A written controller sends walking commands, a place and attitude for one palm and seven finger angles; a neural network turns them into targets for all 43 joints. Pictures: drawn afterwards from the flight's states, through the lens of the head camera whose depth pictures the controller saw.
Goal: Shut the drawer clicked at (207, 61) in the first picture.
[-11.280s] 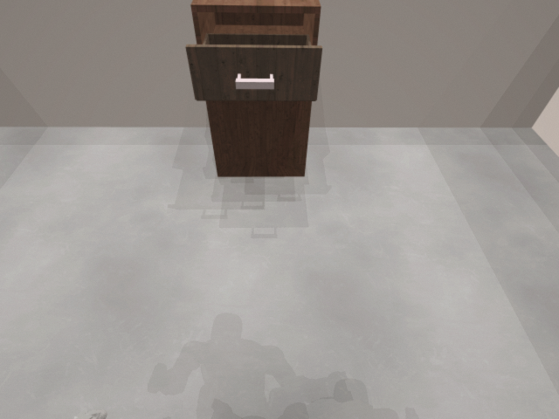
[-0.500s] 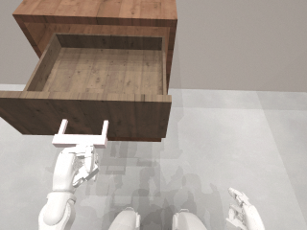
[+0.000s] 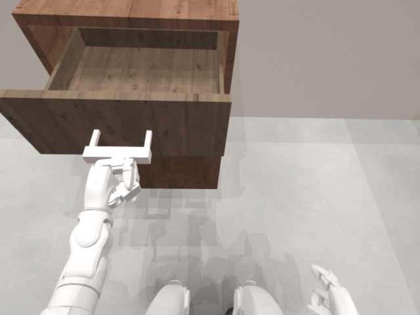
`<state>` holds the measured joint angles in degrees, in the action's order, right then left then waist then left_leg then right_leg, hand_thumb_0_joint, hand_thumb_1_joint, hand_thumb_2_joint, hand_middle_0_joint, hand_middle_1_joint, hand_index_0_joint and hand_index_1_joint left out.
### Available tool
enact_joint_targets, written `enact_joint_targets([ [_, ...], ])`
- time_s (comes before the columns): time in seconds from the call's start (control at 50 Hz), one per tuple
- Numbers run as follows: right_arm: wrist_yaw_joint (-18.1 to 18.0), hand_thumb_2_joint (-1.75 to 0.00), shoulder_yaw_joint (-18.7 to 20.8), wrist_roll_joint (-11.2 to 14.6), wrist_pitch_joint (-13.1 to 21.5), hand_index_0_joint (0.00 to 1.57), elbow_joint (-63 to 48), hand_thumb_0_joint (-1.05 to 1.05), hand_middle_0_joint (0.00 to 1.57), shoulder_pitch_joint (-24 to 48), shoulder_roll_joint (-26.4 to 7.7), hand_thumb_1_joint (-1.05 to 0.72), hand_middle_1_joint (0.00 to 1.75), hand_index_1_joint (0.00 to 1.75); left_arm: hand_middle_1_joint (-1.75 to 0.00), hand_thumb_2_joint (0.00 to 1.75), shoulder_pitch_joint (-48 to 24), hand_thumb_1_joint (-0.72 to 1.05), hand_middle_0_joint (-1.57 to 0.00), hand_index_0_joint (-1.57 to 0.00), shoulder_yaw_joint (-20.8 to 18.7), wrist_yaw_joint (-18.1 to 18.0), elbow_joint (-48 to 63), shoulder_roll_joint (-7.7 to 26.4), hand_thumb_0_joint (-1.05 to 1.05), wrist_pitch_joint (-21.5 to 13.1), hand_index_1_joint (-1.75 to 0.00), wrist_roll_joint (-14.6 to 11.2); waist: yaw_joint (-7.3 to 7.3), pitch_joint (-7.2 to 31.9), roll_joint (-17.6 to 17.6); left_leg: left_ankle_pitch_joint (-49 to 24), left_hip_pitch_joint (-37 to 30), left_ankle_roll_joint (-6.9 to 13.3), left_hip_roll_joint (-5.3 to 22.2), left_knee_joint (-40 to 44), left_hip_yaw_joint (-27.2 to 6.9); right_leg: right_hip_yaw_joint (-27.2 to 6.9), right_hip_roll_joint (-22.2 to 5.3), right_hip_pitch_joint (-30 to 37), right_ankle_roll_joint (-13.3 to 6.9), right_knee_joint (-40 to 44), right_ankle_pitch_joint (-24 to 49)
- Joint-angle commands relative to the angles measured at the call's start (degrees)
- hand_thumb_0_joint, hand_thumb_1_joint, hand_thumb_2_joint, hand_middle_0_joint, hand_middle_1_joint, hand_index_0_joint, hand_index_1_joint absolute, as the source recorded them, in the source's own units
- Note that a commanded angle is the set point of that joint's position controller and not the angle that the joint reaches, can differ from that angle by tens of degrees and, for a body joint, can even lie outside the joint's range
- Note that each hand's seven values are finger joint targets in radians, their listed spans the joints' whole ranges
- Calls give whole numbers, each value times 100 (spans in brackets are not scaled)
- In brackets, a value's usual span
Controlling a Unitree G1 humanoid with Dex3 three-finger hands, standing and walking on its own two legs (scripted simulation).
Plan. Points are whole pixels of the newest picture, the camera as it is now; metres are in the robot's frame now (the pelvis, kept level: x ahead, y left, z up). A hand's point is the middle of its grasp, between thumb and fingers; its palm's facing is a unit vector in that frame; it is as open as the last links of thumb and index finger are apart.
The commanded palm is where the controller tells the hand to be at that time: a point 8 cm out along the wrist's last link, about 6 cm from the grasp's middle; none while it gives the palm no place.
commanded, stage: push the drawer shut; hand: left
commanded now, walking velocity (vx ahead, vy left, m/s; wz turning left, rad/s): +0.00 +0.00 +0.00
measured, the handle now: (120, 145) +0.42 +0.19 +0.04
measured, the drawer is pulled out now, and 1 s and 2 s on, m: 0.21 0.09 0.00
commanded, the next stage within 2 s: none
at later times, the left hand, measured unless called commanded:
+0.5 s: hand (142, 156) +0.41 +0.15 +0.03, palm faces +0.04 -1.00 -0.04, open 3.0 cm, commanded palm +0.39 +0.20 +0.04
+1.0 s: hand (143, 129) +0.47 +0.16 +0.03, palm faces +0.05 -1.00 -0.03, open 3.0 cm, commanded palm +0.46 +0.20 +0.04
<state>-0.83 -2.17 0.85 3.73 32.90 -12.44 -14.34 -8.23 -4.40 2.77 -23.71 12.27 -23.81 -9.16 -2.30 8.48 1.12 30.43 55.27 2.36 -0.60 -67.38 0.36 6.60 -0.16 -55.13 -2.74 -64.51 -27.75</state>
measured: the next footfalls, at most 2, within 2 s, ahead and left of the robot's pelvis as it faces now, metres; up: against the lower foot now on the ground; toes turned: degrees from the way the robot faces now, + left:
none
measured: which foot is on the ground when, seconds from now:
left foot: down 0.00-1.00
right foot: down 0.00-1.00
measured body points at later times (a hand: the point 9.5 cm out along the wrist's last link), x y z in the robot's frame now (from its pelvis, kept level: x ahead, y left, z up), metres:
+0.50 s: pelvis +0.01 +0.01 +0.00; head +0.11 +0.02 +0.44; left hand +0.40 +0.20 +0.04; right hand +0.11 -0.25 -0.11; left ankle +0.02 +0.09 -0.65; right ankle +0.03 -0.10 -0.65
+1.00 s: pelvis +0.00 +0.01 +0.00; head +0.13 +0.02 +0.43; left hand +0.46 +0.21 +0.04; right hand +0.04 -0.26 -0.12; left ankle +0.02 +0.09 -0.65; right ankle +0.03 -0.10 -0.65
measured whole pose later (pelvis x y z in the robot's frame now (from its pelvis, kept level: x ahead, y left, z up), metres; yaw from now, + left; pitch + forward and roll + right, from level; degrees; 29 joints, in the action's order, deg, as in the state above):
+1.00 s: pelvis +0.00 +0.01 +0.00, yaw -2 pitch +23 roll -2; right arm 0.5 -1.5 -0.8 -2.0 36.2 -17.8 -15.0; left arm -39.5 -17.2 4.4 -58.5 19.4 -29.8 -5.6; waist -7.9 7.9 0.9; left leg 30.0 60.1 3.0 0.3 -67.4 1.9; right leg 5.1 0.8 -60.5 -2.1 -64.1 -26.3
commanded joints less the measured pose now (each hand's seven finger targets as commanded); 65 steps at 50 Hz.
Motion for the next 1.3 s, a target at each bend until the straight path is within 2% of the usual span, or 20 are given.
enact_joint_targets([
  [0.0,-63,-90,360,-6,220,20,-667,0,20,-70,-847,-90,30,30,-160,90,-2192,90,-140,-140,-285,-147,958,583,0,-379,-160,-8,-262,1833,97,-1028,-928,-75,33,1089,-355,-566,17,1147,123,979,712],
  [0.06,-23,-90,392,-20,161,20,-642,0,20,-163,-846,-90,30,30,-160,90,-2159,90,-140,-140,-369,-181,859,597,0,-422,-160,21,-181,2064,110,-1323,-1108,-116,44,1131,-345,-542,20,1274,113,938,987],
  [0.16,14,-90,410,-22,57,20,-558,0,20,-269,-854,-90,30,30,-160,90,-2602,90,-140,-140,-382,-239,537,584,0,-483,-160,62,-286,1922,62,-1365,-1091,-113,57,1146,-340,-541,39,1188,122,958,1061],
  [0.22,19,-90,423,-46,3,20,-521,0,20,-353,-873,-90,30,30,-160,90,-2716,90,-140,-140,-620,-286,338,803,0,-540,-160,113,-244,2052,102,-1511,-1156,-136,69,1157,-350,-517,51,1211,106,894,1171],
  [0.36,56,-90,463,-64,-106,20,-401,0,20,-499,-886,-90,30,30,-160,90,-3206,90,-140,-140,-540,-316,-20,668,0,-647,-160,158,-347,2152,209,-1816,-1470,-198,116,1136,-406,-470,70,962,113,854,1311],
  [0.4,38,-90,458,-75,-127,20,-371,0,20,-545,-917,-90,30,30,-160,90,-3408,90,-140,-140,-719,-326,-180,907,0,-685,-160,185,-347,2126,122,-1777,-1324,-175,108,1130,-404,-491,77,1036,103,843,1327],
  [0.58,29,-90,431,-87,-219,20,-255,0,20,-663,-888,-90,30,30,-160,90,-4213,90,-140,-140,-901,-249,-883,1063,0,-811,-160,189,-446,2182,195,-1558,-1146,-131,65,1084,-311,-581,76,1091,129,915,1266],
  [0.7,-13,-90,394,-108,-267,20,-155,0,20,-816,-930,-90,30,30,-160,90,-4968,90,-140,-140,-1270,-138,-1554,1594,0,-865,-160,199,-579,2155,4,-1264,-761,-66,42,992,-275,-679,93,1181,156,953,1116],
  [0.8,-31,-90,373,-130,-315,20,-111,0,20,-950,-962,-90,30,30,-160,90,-5548,90,-140,-140,-1424,9,-2002,1854,0,-938,-160,231,-638,2320,349,-1309,-791,-62,35,925,-283,-698,93,1056,145,898,1128],
  [0.84,-5,-90,392,-153,-343,20,-118,0,20,-1019,-970,-90,30,30,-160,90,-5514,90,-140,-140,-1532,34,-1976,1920,0,-987,-160,229,-550,2659,483,-1610,-1048,-100,51,920,-313,-654,101,1074,132,824,1320],
  [0.86,15,-90,393,-160,-355,20,-114,0,20,-1025,-964,-90,30,30,-160,90,-5523,90,-140,-140,-1445,48,-2018,1781,0,-982,-160,211,-589,2701,556,-1698,-1133,-103,55,911,-310,-638,109,1033,134,832,1381],
  [0.92,50,-90,398,-170,-419,20,-95,0,20,-1154,-1008,-90,30,30,-160,90,-5522,90,-140,-140,-1615,77,-2233,2002,0,-984,-160,228,-598,2627,296,-1824,-986,-86,76,900,-324,-636,140,1121,138,816,1530],
  [0.94,65,-90,403,-171,-437,20,-117,0,20,-1139,-993,-90,30,30,-160,90,-5571,90,-140,-140,-1524,86,-2197,1903,0,-1002,-160,244,-596,2654,483,-1808,-1031,-95,73,904,-314,-642,134,1059,133,812,1498],
  [0.98,78,-90,408,-174,-480,20,-52,0,20,-1210,-1015,-90,30,30,-160,90,-5792,90,-140,-140,-1507,53,-2431,1899,0,-991,-160,287,-724,2417,296,-1625,-958,-85,102,914,-360,-597,145,857,147,845,1292],
  [1.02,85,-90,404,-193,-497,20,-20,0,20,-1276,-1039,-90,30,30,-160,90,-6106,90,-140,-140,-1540,-1,-2570,1994,0,-1024,-160,361,-788,2340,403,-1523,-927,-72,104,907,-383,-603,148,691,147,850,1155],
  [1.06,80,-90,404,-212,-524,20,1,0,20,-1341,-1073,-90,30,30,-160,90,-6269,90,-140,-140,-1682,-52,-2670,2213,0,-1039,-160,416,-807,2413,273,-1445,-794,-51,98,865,-388,-633,149,757,154,840,1105],
  [1.12,84,-90,385,-240,-559,20,13,0,20,-1453,-1084,-90,30,30,-160,90,-6507,90,-140,-140,-1811,-62,-2750,2440,0,-1053,-160,488,-850,2540,462,-1527,-800,-41,90,811,-374,-658,166,764,153,822,1176],
  [1.16,108,-90,388,-251,-591,20,-21,0,20,-1486,-1064,-90,30,30,-160,90,-6443,90,-140,-140,-1745,-24,-2757,2319,0,-1046,-160,489,-843,2782,522,-1757,-976,-49,94,801,-384,-641,179,830,148,797,1366],
  [1.22,116,-90,371,-264,-648,20,-1,0,20,-1555,-1078,-90,30,30,-160,90,-6650,90,-140,-140,-1830,38,-2744,2528,0,-1042,-160,517,-839,2896,729,-1961,-1108,-73,119,767,-411,-628,192,785,135,757,1484],
  [1.28,129,-90,370,-271,-690,20,12,0,20,-1585,-1083,-90,30,30,-160,90,-6706,90,-140,-140,-1822,49,-2894,2504,0,-994,-160,503,-916,2714,646,-1966,-1072,-73,146,776,-437,-597,206,702,141,789,1470],
])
